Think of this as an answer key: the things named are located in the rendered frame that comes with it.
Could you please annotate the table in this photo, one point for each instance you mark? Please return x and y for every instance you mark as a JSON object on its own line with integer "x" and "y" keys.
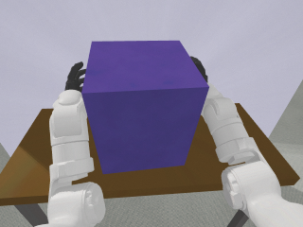
{"x": 25, "y": 179}

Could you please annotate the right robot upper arm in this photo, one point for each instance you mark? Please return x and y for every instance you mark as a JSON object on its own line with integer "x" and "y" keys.
{"x": 252, "y": 187}

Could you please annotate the right robot hand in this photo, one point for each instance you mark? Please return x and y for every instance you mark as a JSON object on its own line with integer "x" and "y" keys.
{"x": 200, "y": 67}

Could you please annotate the right robot forearm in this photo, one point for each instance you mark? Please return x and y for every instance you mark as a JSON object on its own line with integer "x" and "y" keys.
{"x": 233, "y": 144}

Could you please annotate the left robot hand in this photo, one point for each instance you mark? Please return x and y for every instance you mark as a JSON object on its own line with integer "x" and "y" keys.
{"x": 73, "y": 79}

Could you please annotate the carton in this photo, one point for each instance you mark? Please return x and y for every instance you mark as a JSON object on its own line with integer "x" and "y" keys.
{"x": 143, "y": 101}

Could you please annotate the left robot forearm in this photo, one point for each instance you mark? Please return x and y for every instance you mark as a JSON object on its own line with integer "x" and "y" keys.
{"x": 69, "y": 141}

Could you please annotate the left robot upper arm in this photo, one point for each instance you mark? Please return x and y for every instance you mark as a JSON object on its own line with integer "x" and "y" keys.
{"x": 76, "y": 205}

